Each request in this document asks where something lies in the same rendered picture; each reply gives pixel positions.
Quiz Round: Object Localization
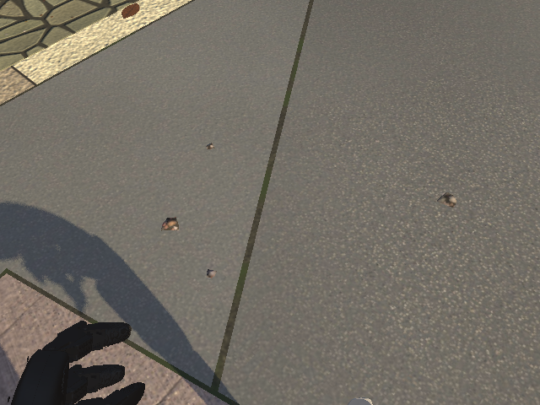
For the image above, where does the left robot hand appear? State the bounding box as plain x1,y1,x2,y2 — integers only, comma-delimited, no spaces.
8,321,145,405

